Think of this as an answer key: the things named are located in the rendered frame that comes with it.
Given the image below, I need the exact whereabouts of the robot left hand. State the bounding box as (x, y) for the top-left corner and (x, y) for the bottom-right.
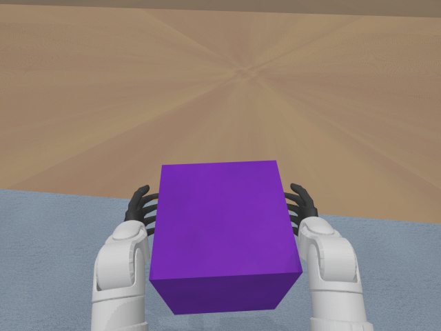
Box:
(124, 185), (158, 236)

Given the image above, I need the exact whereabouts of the robot right forearm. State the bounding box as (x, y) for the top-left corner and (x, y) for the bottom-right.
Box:
(298, 217), (374, 331)

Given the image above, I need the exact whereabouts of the robot left forearm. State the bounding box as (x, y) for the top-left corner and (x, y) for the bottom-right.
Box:
(91, 220), (150, 331)

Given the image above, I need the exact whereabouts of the robot right hand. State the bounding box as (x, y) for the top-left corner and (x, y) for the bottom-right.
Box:
(284, 183), (318, 237)

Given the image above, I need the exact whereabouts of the carton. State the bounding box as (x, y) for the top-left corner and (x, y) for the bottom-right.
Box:
(149, 160), (303, 315)

